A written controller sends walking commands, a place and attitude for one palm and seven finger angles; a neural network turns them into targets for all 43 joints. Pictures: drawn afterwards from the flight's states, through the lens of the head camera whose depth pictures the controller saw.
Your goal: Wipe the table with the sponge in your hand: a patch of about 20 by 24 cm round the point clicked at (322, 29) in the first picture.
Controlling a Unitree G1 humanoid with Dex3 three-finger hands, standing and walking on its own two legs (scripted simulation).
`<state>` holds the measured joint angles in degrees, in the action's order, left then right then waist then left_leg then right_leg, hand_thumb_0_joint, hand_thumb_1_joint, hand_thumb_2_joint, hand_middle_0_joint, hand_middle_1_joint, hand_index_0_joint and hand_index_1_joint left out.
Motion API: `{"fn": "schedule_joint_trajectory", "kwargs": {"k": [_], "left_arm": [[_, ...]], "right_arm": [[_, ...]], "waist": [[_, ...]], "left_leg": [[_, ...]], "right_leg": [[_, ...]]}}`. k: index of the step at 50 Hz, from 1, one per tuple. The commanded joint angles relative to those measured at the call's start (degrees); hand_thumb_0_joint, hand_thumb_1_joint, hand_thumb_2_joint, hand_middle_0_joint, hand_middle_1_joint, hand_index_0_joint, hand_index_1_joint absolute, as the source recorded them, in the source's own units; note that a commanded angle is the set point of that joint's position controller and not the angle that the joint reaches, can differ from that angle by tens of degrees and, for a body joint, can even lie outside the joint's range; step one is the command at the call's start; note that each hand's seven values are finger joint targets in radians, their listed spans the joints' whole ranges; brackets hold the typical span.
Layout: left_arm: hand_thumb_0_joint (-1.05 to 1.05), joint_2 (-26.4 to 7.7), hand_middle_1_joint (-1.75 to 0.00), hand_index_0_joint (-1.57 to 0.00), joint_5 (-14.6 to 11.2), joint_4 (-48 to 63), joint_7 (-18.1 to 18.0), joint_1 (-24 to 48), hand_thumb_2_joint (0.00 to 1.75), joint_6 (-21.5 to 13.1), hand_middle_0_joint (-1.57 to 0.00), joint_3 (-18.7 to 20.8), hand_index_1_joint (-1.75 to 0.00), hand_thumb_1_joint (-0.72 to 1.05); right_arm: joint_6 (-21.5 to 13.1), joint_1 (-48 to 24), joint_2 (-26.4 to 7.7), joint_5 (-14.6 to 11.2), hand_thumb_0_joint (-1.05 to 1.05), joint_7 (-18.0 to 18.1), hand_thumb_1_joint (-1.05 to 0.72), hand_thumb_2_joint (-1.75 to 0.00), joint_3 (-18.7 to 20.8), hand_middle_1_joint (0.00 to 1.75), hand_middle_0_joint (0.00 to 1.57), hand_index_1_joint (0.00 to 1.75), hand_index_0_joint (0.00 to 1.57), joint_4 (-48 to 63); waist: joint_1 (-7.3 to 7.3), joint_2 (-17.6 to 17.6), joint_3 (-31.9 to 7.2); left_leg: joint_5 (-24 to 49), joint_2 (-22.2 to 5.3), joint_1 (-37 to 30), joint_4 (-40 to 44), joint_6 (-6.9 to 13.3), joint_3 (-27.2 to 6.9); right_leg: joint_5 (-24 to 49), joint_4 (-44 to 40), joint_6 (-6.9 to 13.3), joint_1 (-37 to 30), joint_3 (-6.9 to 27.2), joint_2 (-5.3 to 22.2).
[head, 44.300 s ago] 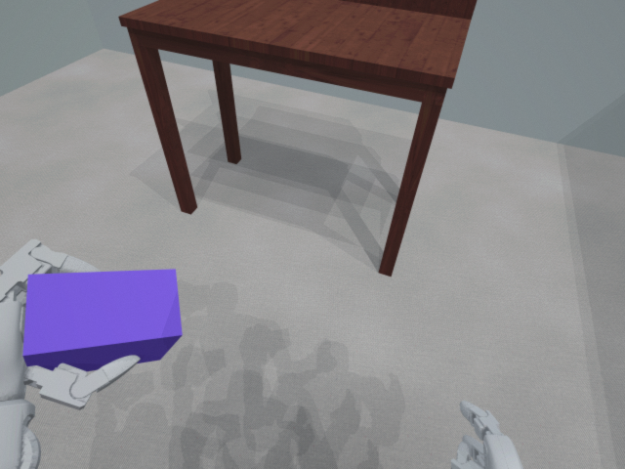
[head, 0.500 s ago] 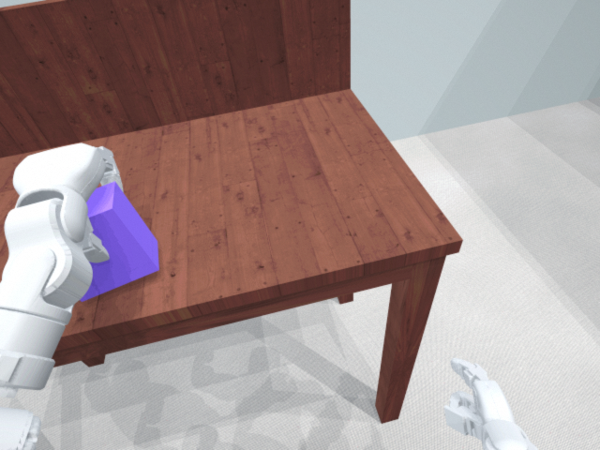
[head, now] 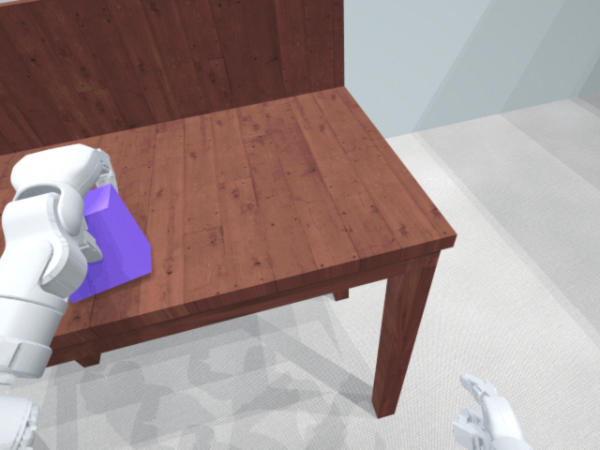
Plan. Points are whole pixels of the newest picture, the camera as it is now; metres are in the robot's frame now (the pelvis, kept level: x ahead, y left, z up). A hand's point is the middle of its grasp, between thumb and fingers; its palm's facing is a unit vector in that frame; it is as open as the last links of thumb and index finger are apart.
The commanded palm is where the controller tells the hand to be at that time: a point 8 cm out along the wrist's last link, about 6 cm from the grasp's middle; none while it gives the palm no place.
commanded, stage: move the sponge above the wiping area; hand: left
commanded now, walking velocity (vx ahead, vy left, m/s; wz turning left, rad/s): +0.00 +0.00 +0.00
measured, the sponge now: (99, 253) +0.31 +0.33 +0.12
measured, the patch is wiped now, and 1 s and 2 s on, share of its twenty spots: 0.05 0.05 0.05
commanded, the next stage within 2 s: lower the sponge onto the table in 1.02 s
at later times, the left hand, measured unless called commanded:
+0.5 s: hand (93, 213) +0.33 +0.31 +0.18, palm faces -0.08 +0.00 -1.00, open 10.7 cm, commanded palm +0.30 +0.31 +0.28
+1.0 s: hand (99, 216) +0.33 +0.31 +0.18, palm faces -0.07 +0.00 -1.00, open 10.7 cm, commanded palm +0.30 +0.31 +0.28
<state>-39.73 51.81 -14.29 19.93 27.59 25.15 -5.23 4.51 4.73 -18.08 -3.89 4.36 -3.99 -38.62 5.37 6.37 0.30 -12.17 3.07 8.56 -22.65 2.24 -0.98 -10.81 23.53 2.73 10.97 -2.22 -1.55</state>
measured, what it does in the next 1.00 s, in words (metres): stands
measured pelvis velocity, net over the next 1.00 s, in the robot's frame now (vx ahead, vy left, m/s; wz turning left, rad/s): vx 0.01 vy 0.00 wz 0.00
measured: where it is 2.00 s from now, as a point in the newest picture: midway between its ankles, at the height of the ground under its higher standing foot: outside the picture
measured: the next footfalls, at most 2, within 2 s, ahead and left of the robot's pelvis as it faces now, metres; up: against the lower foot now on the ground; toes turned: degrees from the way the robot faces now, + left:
none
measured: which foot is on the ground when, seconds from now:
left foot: down 0.00-1.00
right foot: down 0.00-1.00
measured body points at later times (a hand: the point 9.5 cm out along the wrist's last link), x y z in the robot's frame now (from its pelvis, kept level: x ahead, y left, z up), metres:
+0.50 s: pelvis +0.00 +0.00 +0.00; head +0.00 -0.04 +0.45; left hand +0.33 +0.31 +0.23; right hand +0.24 -0.21 -0.10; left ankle +0.00 +0.10 -0.74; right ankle +0.02 -0.09 -0.74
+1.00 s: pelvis +0.01 +0.00 +0.00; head +0.01 -0.04 +0.45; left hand +0.33 +0.30 +0.23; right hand +0.24 -0.21 -0.10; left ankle +0.00 +0.10 -0.74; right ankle +0.02 -0.09 -0.74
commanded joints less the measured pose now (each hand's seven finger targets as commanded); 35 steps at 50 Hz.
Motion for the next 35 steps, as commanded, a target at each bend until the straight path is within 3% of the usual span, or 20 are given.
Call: {"fn": "schedule_joint_trajectory", "kwargs": {"k": [1,4,5,6,8,10,11,13,16,18,22,24,25,26,27,28,29,30,31,35], "left_arm": [[0.00,-18.8,-1.60,-1.20,1.3,21.3,-2.9,25.4,1.30,-10.0,-1.20,10.3,-1.60,0.10],[0.00,-22.2,-1.60,-1.20,0.1,21.0,-8.2,22.6,1.30,-14.1,-1.20,17.2,-1.60,0.10],[0.00,-24.3,-1.60,-1.20,-0.8,21.1,-9.9,22.7,1.30,-14.3,-1.20,20.2,-1.60,0.10],[0.00,-21.0,-1.60,-1.20,-1.3,17.3,-11.3,22.6,1.30,-13.5,-1.20,18.3,-1.60,0.10],[0.00,-20.1,-1.60,-1.20,-2.6,13.3,-14.1,21.0,1.30,-11.2,-1.20,18.6,-1.60,0.10],[0.00,-18.7,-1.60,-1.20,-1.0,8.9,-15.3,22.3,1.30,-6.7,-1.20,16.1,-1.60,0.10],[0.00,-16.7,-1.60,-1.20,0.1,8.5,-14.9,23.1,1.30,-4.7,-1.20,13.2,-1.60,0.10],[0.00,-17.2,-1.60,-1.20,0.9,8.5,-13.0,22.3,1.30,-1.5,-1.20,12.2,-1.60,0.10],[0.00,-12.4,-1.60,-1.20,1.1,8.8,-8.0,21.1,1.30,2.1,-1.20,6.3,-1.60,0.10],[0.00,-11.0,-1.60,-1.20,0.2,11.8,-4.9,19.8,1.30,2.1,-1.20,4.1,-1.60,0.10],[0.00,-14.2,-1.60,-1.20,1.5,15.0,-1.8,22.8,1.30,-2.4,-1.20,5.6,-1.60,0.10],[0.00,-15.7,-1.60,-1.20,1.6,20.5,-3.0,26.1,1.30,-6.6,-1.20,7.2,-1.60,0.10],[0.00,-17.4,-1.60,-1.20,1.6,24.6,-4.3,28.9,1.30,-8.5,-1.20,9.2,-1.60,0.10],[0.00,-17.5,-1.60,-1.20,2.2,25.6,-5.9,29.1,1.30,-10.3,-1.20,9.9,-1.60,0.10],[0.00,-16.7,-1.60,-1.20,1.4,25.0,-7.6,26.7,1.30,-11.4,-1.20,10.9,-1.60,0.10],[0.00,-17.2,-1.60,-1.20,0.1,24.2,-8.9,23.8,1.30,-11.7,-1.20,13.0,-1.60,0.10],[0.00,-17.2,-1.60,-1.20,-0.4,20.9,-10.0,23.8,1.30,-11.3,-1.20,13.9,-1.60,0.10],[0.00,-18.9,-1.60,-1.20,-0.7,18.3,-11.2,23.0,1.30,-9.9,-1.20,16.4,-1.60,0.10],[0.00,-16.2,-1.60,-1.20,-0.2,16.3,-12.3,24.4,1.30,-8.7,-1.20,14.0,-1.60,0.10],[0.00,-16.1,-1.60,-1.20,1.6,12.6,-13.7,23.2,1.30,-1.3,-1.20,12.8,-1.60,0.10]], "right_arm": [[-5.6,-10.6,-3.9,1.0,0.00,1.3,-0.90,-0.90,1.5,0.30,0.20,0.30,0.20,11.0],[-5.5,-9.2,-3.7,1.8,0.00,1.6,-0.90,-0.90,2.4,0.30,0.20,0.30,0.20,9.5],[-5.5,-9.8,-4.3,1.6,0.00,1.3,-0.90,-0.90,2.5,0.30,0.20,0.30,0.20,9.3],[-5.4,-9.4,-3.2,1.6,0.00,1.0,-0.90,-0.90,2.1,0.30,0.20,0.30,0.20,8.5],[-4.2,-9.7,-4.2,1.5,0.00,0.2,-0.90,-0.90,2.7,0.30,0.20,0.30,0.20,7.0],[-3.6,-12.0,-4.7,1.0,0.00,-0.4,-0.90,-0.90,2.5,0.30,0.20,0.30,0.20,6.7],[-3.3,-11.7,-4.7,1.2,0.00,-0.7,-0.90,-0.90,2.1,0.30,0.20,0.30,0.20,6.7],[-2.4,-12.3,-5.2,1.2,0.00,-0.9,-0.90,-0.90,2.5,0.30,0.20,0.30,0.20,7.3],[-2.3,-12.9,-5.1,0.3,0.00,-0.9,-0.90,-0.90,2.1,0.30,0.20,0.30,0.20,8.7],[-2.5,-12.7,-5.2,0.2,0.00,-0.6,-0.90,-0.90,2.4,0.30,0.20,0.30,0.20,9.7],[-3.6,-11.4,-4.7,0.4,0.00,0.5,-0.90,-0.90,1.9,0.30,0.20,0.30,0.20,9.9],[-4.3,-11.3,-4.2,0.8,0.00,1.1,-0.90,-0.90,1.8,0.30,0.20,0.30,0.20,10.4],[-5.1,-12.1,-3.8,0.8,0.00,1.2,-0.90,-0.90,1.5,0.30,0.20,0.30,0.20,10.9],[-5.9,-11.0,-3.0,1.4,0.00,1.3,-0.90,-0.90,1.2,0.30,0.20,0.30,0.20,10.4],[-5.8,-10.2,-2.8,1.7,0.00,1.2,-0.90,-0.90,1.7,0.30,0.20,0.30,0.20,9.4],[-5.5,-9.8,-3.0,1.8,0.00,0.9,-0.90,-0.90,2.0,0.30,0.20,0.30,0.20,9.3],[-5.1,-9.7,-3.1,1.7,0.00,0.8,-0.90,-0.90,2.0,0.30,0.20,0.30,0.20,8.4],[-4.8,-11.1,-3.6,1.3,0.00,0.3,-0.90,-0.90,2.0,0.30,0.20,0.30,0.20,8.4],[-4.5,-10.6,-3.2,1.5,0.00,-0.1,-0.90,-0.90,1.5,0.30,0.20,0.30,0.20,7.6],[-2.4,-14.2,-4.1,1.1,0.00,-1.5,-0.90,-0.90,1.6,0.30,0.20,0.30,0.20,7.9]], "waist": [[0.05,-4.3,-20.1],[1.63,-1.4,-16.6],[2.16,2.2,-16.2],[2.10,-0.7,-15.0],[2.56,-0.8,-12.5],[2.59,1.1,-11.5],[2.27,-0.4,-12.9],[2.17,-1.1,-14.8],[0.43,-3.7,-17.3],[-0.31,-4.5,-17.2],[-1.27,-6.4,-17.0],[-0.65,-3.6,-17.8],[-0.24,0.5,-19.4],[0.54,0.2,-20.7],[0.57,1.4,-19.0],[1.53,1.2,-17.7],[1.44,-0.6,-16.1],[2.45,1.4,-14.8],[2.19,-2.0,-14.6],[3.40,0.8,-15.2]], "left_leg": [[11.4,0.0,-2.3,1.4,1.3,-1.2],[12.5,-0.3,-1.8,2.6,0.1,-2.1],[12.9,-0.3,-1.8,2.6,-0.4,-2.7],[13.8,-0.4,-0.1,2.7,-0.9,-1.7],[13.1,-0.7,1.3,3.6,-1.6,-1.6],[12.3,-0.6,2.3,3.9,-2.0,-1.2],[13.1,-0.5,2.6,4.0,-2.0,-0.4],[14.1,-0.5,2.4,4.1,-1.7,-0.6],[14.5,-0.3,1.5,2.8,-0.5,0.2],[13.8,-0.4,0.1,2.9,0.2,-0.3],[12.2,-0.5,-1.1,2.5,1.0,-1.0],[12.0,-0.2,-3.1,2.7,0.9,-1.6],[12.4,-0.5,-4.4,2.5,0.6,-2.3],[15.2,-0.3,-4.6,2.3,0.4,-1.9],[17.2,-0.6,-5.3,2.8,-0.1,-2.5],[18.3,-0.9,-4.5,3.2,-0.6,-2.9],[18.0,-0.8,-3.5,3.7,-1.1,-2.6],[17.3,-0.8,-2.4,3.7,-1.2,-2.7],[18.2,-0.8,-0.9,4.0,-1.8,-1.8],[17.7,-0.6,0.6,4.3,-2.1,-1.0]], "right_leg": [[5.4,-1.5,1.0,-10.9,4.3,1.5],[5.9,-2.0,2.0,-10.4,4.9,1.0],[6.2,-2.4,2.9,-10.2,6.6,0.6],[6.7,-1.9,2.5,-10.9,5.0,1.3],[7.0,-2.8,2.4,-10.7,5.5,1.1],[6.1,-3.1,2.9,-9.5,6.5,0.8],[7.2,-2.6,2.6,-10.9,5.5,1.4],[9.5,-2.4,2.3,-12.3,5.5,1.1],[11.3,-1.7,1.5,-12.6,4.5,1.4],[11.2,-2.0,0.8,-11.9,3.8,1.2],[7.7,-2.1,0.6,-9.9,3.2,1.0],[5.9,-2.5,0.8,-9.1,3.1,0.8],[5.5,-2.8,1.6,-8.8,4.3,0.3],[6.3,-1.8,1.9,-10.1,3.4,0.7],[7.3,-2.3,2.1,-9.7,3.6,0.2],[8.3,-2.4,2.2,-10.3,3.5,0.3],[8.5,-2.7,2.2,-9.9,3.2,0.1],[8.2,-3.3,2.9,-9.5,5.0,-0.1],[9.0,-2.6,2.4,-10.5,3.1,0.7],[10.3,-2.8,3.1,-11.7,6.0,0.2]]}}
